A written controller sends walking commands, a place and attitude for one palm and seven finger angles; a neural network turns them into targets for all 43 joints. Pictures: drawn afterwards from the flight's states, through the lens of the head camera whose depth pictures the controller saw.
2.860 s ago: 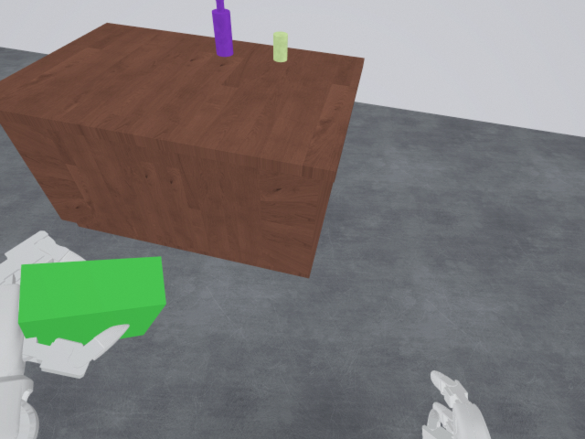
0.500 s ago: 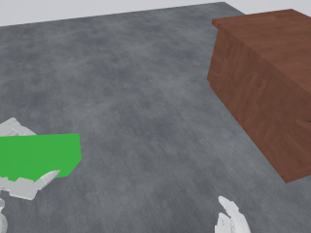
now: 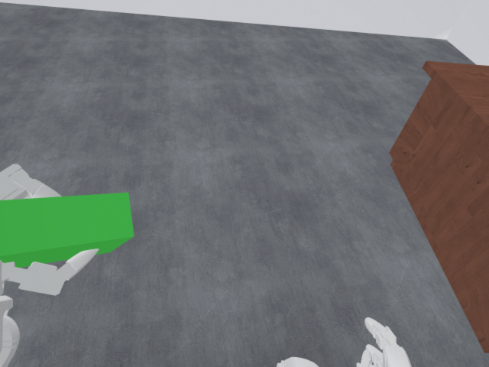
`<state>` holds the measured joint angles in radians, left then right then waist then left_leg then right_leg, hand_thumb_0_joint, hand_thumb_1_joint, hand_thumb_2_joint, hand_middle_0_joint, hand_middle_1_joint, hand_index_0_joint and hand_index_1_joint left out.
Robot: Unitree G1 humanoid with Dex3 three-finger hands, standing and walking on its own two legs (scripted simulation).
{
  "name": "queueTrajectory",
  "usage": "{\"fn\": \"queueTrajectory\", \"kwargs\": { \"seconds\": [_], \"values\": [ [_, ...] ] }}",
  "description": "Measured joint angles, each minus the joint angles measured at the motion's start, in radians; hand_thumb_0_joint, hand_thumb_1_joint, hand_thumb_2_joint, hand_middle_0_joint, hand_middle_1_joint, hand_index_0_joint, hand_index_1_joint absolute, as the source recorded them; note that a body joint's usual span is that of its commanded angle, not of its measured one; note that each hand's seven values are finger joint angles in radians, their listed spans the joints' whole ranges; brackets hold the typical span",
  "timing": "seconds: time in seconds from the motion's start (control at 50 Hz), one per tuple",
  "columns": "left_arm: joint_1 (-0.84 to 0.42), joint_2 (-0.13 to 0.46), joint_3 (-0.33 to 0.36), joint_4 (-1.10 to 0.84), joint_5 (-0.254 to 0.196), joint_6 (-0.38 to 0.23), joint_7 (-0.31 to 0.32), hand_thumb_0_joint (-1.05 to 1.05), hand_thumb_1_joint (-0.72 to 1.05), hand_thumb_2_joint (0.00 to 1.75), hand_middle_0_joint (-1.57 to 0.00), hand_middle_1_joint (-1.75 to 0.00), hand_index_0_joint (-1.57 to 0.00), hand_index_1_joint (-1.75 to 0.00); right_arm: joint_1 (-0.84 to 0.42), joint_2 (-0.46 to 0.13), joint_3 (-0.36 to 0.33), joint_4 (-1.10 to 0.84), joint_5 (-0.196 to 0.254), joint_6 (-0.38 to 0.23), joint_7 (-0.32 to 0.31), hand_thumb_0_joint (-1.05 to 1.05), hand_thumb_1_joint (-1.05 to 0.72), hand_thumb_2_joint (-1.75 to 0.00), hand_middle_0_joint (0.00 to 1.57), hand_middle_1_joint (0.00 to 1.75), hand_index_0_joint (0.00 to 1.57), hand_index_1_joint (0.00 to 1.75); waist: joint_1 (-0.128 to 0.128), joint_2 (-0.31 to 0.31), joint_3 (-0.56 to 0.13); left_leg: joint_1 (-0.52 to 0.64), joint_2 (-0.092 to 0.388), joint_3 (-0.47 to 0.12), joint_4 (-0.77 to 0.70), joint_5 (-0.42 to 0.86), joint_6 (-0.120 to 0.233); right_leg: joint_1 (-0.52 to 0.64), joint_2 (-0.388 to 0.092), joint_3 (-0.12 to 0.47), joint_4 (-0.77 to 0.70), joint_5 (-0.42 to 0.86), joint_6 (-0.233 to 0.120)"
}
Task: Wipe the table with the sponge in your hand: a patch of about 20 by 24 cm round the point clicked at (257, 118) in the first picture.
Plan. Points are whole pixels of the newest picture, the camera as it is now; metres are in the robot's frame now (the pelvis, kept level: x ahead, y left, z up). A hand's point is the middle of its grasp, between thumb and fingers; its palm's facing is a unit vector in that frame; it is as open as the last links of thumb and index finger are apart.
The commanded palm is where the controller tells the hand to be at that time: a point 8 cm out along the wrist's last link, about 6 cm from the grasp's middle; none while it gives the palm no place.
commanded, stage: walk around to get in front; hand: left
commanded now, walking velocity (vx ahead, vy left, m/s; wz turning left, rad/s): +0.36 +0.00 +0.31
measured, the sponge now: (83, 230) +0.23 +0.21 +0.17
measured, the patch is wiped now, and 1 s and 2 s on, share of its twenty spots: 0.00 0.00 0.00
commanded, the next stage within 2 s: none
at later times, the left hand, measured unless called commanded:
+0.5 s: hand (69, 205) +0.26 +0.24 +0.18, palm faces +0.53 -0.73 -0.44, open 9.0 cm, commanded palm +0.20 +0.27 +0.19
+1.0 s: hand (118, 141) +0.39 +0.23 +0.17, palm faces +0.59 -0.66 -0.46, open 9.0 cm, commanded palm +0.32 +0.26 +0.19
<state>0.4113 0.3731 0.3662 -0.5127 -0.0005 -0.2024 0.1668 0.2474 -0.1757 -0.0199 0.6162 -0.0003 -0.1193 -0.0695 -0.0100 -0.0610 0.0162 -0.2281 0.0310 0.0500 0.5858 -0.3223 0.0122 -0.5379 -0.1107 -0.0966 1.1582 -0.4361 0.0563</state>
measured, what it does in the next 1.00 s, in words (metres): walks ahead: right foot, then left foot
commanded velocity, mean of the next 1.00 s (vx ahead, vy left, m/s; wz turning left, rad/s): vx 0.37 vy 0.00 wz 0.20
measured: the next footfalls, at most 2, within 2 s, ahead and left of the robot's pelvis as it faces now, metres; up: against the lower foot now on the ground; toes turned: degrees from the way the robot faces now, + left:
right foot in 0.24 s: +0.13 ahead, -0.14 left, +0.00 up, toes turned -4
left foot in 0.56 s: +0.18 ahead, +0.12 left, +0.00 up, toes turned +20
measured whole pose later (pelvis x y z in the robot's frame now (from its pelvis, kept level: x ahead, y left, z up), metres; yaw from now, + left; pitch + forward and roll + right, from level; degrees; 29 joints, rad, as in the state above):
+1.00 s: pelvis +0.23 -0.05 -0.01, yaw +14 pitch -1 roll +1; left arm 0.41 0.34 0.36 -0.45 -0.02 -0.21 0.14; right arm 0.18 -0.18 0.01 0.69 0.01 -0.06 -0.06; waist 0.02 0.07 0.09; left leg -0.45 0.08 0.03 1.19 -0.44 -0.01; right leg -0.35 -0.09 -0.21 0.69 -0.31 -0.05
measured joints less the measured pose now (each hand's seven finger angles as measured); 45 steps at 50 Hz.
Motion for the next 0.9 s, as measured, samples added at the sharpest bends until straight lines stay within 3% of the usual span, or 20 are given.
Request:
{"fn": "queueTrajectory", "kwargs": {
  "seconds": [0.06,0.2,0.24,0.26,0.3,0.36,0.4,0.46,0.54,0.56,0.6,0.66,0.7,0.8,0.86,0.9],
  "values": [
    [0.013,-0.011,-0.010,0.008,0.000,-0.009,-0.012,0.00,-0.42,1.04,-0.85,-1.39,-0.85,-1.38,0.019,0.044,0.031,0.018,0.006,-0.007,0.018,0.01,-0.91,-0.90,0.20,0.30,0.20,0.30,0.006,0.031,-0.015,0.026,0.011,-0.039,-0.056,0.024,-0.003,-0.020,0.007,-0.008,-0.033,0.064,0.011],
    [0.040,-0.017,-0.017,0.063,-0.007,-0.013,-0.025,0.00,-0.42,1.04,-0.85,-1.39,-0.85,-1.38,0.025,0.074,0.073,0.045,-0.010,-0.009,0.012,0.01,-0.90,-0.90,0.20,0.30,0.21,0.30,0.046,0.100,-0.015,0.047,0.028,-0.082,-0.074,0.008,-0.020,0.143,0.040,-0.051,-0.433,0.059,0.018],
    [0.021,0.000,-0.012,0.073,-0.005,0.001,-0.024,0.00,-0.42,1.04,-0.85,-1.39,-0.85,-1.38,0.016,0.066,0.074,0.040,-0.010,-0.001,0.009,0.01,-0.90,-0.90,0.20,0.30,0.21,0.30,0.046,0.103,-0.009,0.001,0.023,-0.096,0.027,-0.055,-0.013,0.223,0.056,-0.060,-0.575,0.077,-0.010],
    [-0.001,-0.001,-0.016,0.077,-0.001,0.008,-0.024,0.00,-0.42,1.04,-0.85,-1.39,-0.85,-1.38,0.000,0.055,0.069,0.045,-0.008,0.006,0.009,0.01,-0.90,-0.90,0.21,0.30,0.21,0.30,0.046,0.108,0.002,-0.046,0.020,-0.096,0.142,-0.106,-0.001,0.215,0.054,-0.065,-0.571,0.168,-0.043],
    [-0.038,-0.027,-0.039,0.089,-0.003,0.016,-0.028,0.00,-0.42,1.04,-0.85,-1.39,-0.85,-1.38,-0.036,0.018,0.052,0.071,-0.009,0.023,0.012,0.01,-0.90,-0.90,0.21,0.30,0.21,0.30,0.044,0.118,0.030,-0.147,0.000,-0.094,0.413,-0.140,-0.001,0.209,0.041,-0.085,-0.512,0.172,-0.082],
    [-0.006,-0.054,-0.048,0.072,-0.009,0.005,-0.038,0.00,-0.42,1.04,-0.85,-1.39,-0.85,-1.38,-0.067,-0.030,0.026,0.080,-0.005,0.051,0.011,0.01,-0.91,-0.90,0.20,0.30,0.21,0.30,0.034,0.106,0.046,-0.252,0.001,-0.038,0.613,-0.088,-0.025,0.243,0.025,-0.091,-0.534,0.139,-0.086],
    [0.034,-0.047,-0.041,0.042,-0.010,-0.002,-0.038,0.00,-0.42,1.04,-0.85,-1.39,-0.85,-1.38,-0.069,-0.048,0.011,0.064,-0.002,0.061,0.003,0.01,-0.91,-0.90,0.20,0.30,0.21,0.30,0.022,0.083,0.048,-0.274,0.016,0.003,0.561,-0.061,-0.032,0.270,0.014,-0.096,-0.577,0.148,-0.078],
    [0.079,-0.018,-0.018,-0.006,-0.014,-0.014,-0.024,0.00,-0.42,1.04,-0.85,-1.39,-0.85,-1.38,-0.055,-0.067,-0.011,0.025,-0.003,0.059,-0.007,0.01,-0.91,-0.90,0.20,0.30,0.21,0.30,0.014,0.042,0.047,-0.244,0.034,0.060,0.330,-0.039,-0.028,0.302,-0.005,-0.105,-0.619,0.147,-0.073],
    [0.094,0.001,0.009,-0.060,-0.021,-0.023,0.010,0.00,-0.42,1.04,-0.85,-1.39,-0.85,-1.38,-0.030,-0.091,-0.033,-0.021,-0.004,0.048,-0.021,0.01,-0.91,-0.90,0.20,0.30,0.20,0.30,0.022,0.016,0.044,-0.133,0.027,0.116,0.029,0.023,-0.019,0.327,-0.021,-0.111,-0.585,0.092,-0.051],
    [0.092,0.001,0.016,-0.071,-0.022,-0.027,0.017,0.00,-0.42,1.04,-0.85,-1.39,-0.85,-1.38,-0.025,-0.099,-0.036,-0.036,-0.003,0.045,-0.025,0.01,-0.91,-0.90,0.20,0.30,0.20,0.30,0.026,0.021,0.040,-0.098,0.024,0.120,-0.031,0.056,-0.007,0.321,-0.021,-0.108,-0.543,0.062,-0.043],
    [0.055,0.002,0.026,-0.056,-0.023,-0.037,0.028,0.00,-0.42,1.04,-0.85,-1.39,-0.85,-1.38,-0.045,-0.085,-0.046,-0.041,0.003,0.041,-0.029,0.01,-0.91,-0.90,0.20,0.30,0.20,0.30,0.027,0.009,0.051,-0.096,0.021,0.127,0.010,0.108,0.015,0.267,-0.027,-0.054,-0.363,-0.026,-0.036],
    [-0.009,0.001,0.022,0.022,-0.012,-0.030,0.016,0.00,-0.42,1.04,-0.85,-1.39,-0.85,-1.38,-0.072,-0.035,-0.031,-0.019,0.008,0.037,-0.017,0.01,-0.91,-0.90,0.19,0.30,0.20,0.30,0.011,0.016,0.042,-0.083,0.028,0.107,0.033,0.043,0.013,0.139,0.009,0.013,-0.070,-0.075,-0.027],
    [-0.014,-0.002,0.018,0.030,-0.010,-0.016,0.008,0.00,-0.42,1.04,-0.85,-1.39,-0.85,-1.38,-0.075,0.002,-0.010,-0.013,0.011,0.030,-0.003,0.01,-0.91,-0.90,0.19,0.30,0.20,0.30,0.003,0.027,0.034,-0.062,0.039,0.095,-0.002,0.044,0.003,0.070,0.011,0.013,-0.016,-0.042,-0.019],
    [0.066,-0.017,-0.006,-0.030,-0.015,-0.031,-0.011,0.00,-0.42,1.04,-0.85,-1.39,-0.85,-1.38,-0.040,0.065,0.038,-0.017,0.004,0.002,0.017,0.01,-0.91,-0.90,0.20,0.30,0.20,0.30,0.007,0.068,0.027,0.003,0.070,0.079,-0.093,0.057,-0.030,0.028,-0.005,-0.035,-0.237,0.069,-0.005],
    [0.085,-0.001,-0.003,-0.019,-0.017,-0.041,-0.020,0.00,-0.42,1.04,-0.85,-1.39,-0.85,-1.38,-0.018,0.077,0.052,-0.009,0.000,0.006,0.011,0.01,-0.91,-0.90,0.20,0.30,0.21,0.30,0.020,0.098,0.032,0.026,0.090,0.062,-0.081,0.026,-0.052,0.091,0.009,-0.072,-0.420,0.115,-0.001],
    [0.076,0.021,0.009,-0.004,-0.017,-0.032,-0.020,0.00,-0.42,1.04,-0.85,-1.39,-0.85,-1.38,-0.006,0.076,0.056,-0.006,0.002,0.017,0.005,0.01,-0.90,-0.90,0.20,0.30,0.21,0.30,0.024,0.106,0.033,0.010,0.098,0.043,0.002,-0.034,-0.054,0.167,0.024,-0.093,-0.548,0.133,-0.010]
  ]
}}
